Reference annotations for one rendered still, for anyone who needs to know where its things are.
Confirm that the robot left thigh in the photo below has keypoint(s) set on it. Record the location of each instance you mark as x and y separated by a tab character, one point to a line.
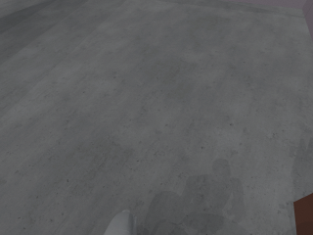
124	223

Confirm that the cupboard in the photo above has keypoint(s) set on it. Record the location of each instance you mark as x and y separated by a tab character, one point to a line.
303	214

